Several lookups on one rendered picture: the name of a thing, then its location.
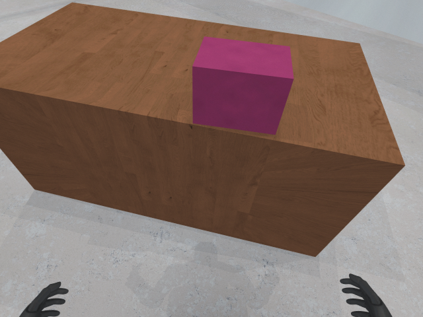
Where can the carton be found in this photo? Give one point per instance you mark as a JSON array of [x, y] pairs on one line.
[[241, 85]]

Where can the pedestal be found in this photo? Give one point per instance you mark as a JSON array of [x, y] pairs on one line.
[[96, 105]]

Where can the robot right hand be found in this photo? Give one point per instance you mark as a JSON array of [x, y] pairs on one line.
[[372, 302]]

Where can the robot left hand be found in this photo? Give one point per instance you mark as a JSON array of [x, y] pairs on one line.
[[34, 309]]

